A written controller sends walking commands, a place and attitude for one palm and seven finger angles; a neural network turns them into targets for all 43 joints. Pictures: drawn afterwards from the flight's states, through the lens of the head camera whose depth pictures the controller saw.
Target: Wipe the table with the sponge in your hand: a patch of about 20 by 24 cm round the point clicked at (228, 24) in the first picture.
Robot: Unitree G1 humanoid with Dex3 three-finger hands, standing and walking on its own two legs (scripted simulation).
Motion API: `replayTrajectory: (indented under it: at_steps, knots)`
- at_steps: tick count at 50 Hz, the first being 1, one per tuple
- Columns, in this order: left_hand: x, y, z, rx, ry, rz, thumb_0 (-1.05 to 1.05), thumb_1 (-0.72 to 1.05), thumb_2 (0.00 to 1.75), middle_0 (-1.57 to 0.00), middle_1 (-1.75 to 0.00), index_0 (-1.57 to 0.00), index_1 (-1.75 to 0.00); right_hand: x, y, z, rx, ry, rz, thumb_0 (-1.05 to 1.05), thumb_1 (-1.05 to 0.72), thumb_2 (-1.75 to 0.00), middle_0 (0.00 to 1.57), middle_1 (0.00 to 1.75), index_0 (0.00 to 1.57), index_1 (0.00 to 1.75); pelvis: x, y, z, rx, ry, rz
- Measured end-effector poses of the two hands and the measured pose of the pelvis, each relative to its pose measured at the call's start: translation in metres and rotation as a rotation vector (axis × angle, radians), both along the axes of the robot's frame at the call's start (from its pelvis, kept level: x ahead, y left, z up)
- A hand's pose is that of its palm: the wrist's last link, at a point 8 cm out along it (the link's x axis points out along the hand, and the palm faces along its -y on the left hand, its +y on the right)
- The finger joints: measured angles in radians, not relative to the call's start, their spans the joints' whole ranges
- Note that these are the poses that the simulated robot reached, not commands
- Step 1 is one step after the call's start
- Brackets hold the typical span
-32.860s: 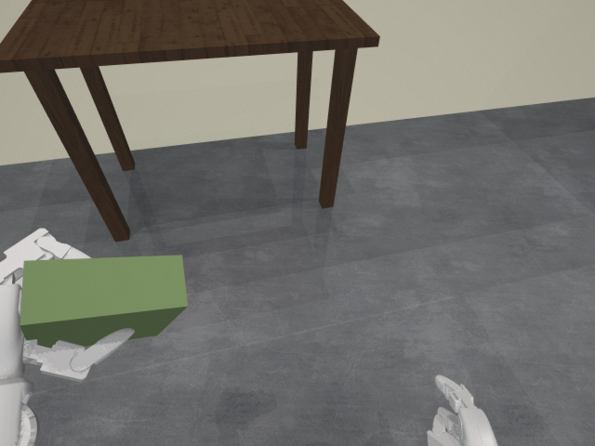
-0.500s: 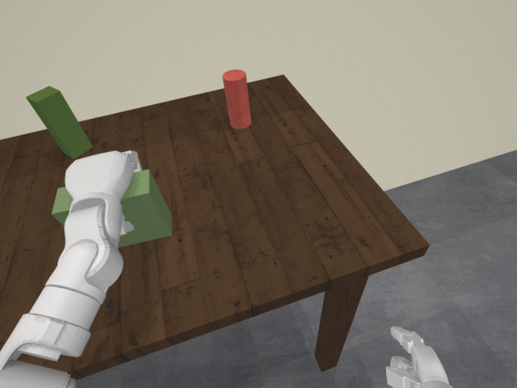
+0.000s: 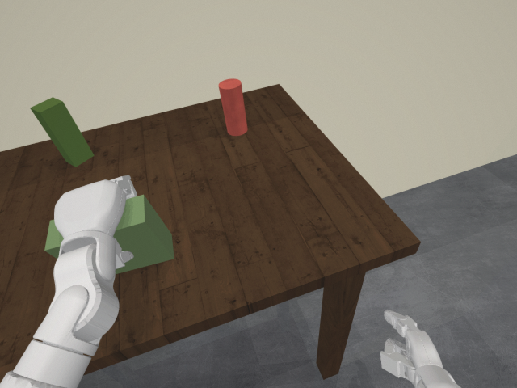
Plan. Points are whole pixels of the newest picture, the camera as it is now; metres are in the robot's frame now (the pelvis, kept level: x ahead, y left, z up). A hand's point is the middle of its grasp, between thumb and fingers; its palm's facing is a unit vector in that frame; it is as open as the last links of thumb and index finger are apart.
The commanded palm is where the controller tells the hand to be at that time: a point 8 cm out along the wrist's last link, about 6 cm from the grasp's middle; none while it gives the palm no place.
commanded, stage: wipe back along the middle lane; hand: left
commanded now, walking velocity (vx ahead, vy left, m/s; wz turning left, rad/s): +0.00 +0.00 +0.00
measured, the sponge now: (123, 247) +0.29 +0.27 +0.08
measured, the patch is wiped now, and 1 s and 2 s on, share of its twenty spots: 0.70 0.75 0.95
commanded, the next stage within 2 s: slide across to the third lane in 0.34 s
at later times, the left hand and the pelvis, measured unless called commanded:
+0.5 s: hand (116, 249) +0.25 +0.24 +0.13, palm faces +0.16 -0.09 -0.98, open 9.5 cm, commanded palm +0.22 +0.22 +0.16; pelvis -0.01 +0.00 +0.00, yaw +0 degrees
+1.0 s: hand (156, 239) +0.27 +0.18 +0.14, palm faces +0.16 -0.15 -0.98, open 9.4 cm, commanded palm +0.24 +0.18 +0.19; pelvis -0.02 -0.02 +0.00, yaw +0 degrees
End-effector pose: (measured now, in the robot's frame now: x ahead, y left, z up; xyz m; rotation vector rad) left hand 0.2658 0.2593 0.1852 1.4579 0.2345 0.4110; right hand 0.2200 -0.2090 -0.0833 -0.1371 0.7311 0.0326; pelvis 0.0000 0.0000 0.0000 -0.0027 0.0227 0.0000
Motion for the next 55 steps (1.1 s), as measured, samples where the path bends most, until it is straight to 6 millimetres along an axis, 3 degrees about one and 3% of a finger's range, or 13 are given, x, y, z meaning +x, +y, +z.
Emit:
replayTrajectory:
  at_steps: [26,33,45,55]
  knots:
    - [-0.04,-0.021,-0.003,-0.031,-0.037,-0.011,0.03,-0.43,1.07,-0.7,-1.47,-0.76,-1.44,-0.01,0.002,0.001,0.016,-0.022,0.021,0.01,-0.91,-0.9,0.2,0.3,0.2,0.3,-0.013,-0.005,-0.002,0.007,-0.03,-0.006]
    - [-0.036,-0.03,-0.002,-0.03,-0.028,-0.015,0.02,-0.45,1.07,-0.71,-1.46,-0.78,-1.42,-0.007,0.003,0.002,0.009,-0.032,0.037,0.01,-0.91,-0.9,0.2,0.3,0.2,0.3,-0.016,-0.008,-0.001,0.01,-0.039,0.006]
    - [-0.021,-0.063,0.004,-0.05,-0.024,-0.101,0.02,-0.46,1.07,-0.74,-1.44,-0.81,-1.38,0.004,0.011,0.011,0.045,-0.074,0.064,0.01,-0.91,-0.9,0.2,0.3,0.2,0.3,-0.016,-0.015,0.001,0.014,-0.051,0.001]
    - [-0.023,-0.082,0.006,-0.091,-0.056,-0.125,0.01,-0.46,1.07,-0.75,-1.43,-0.81,-1.38,0.004,0.003,0.016,0.044,-0.069,0.067,0.01,-0.91,-0.9,0.2,0.3,0.2,0.3,-0.019,-0.021,0.001,0.015,-0.064,-0.003]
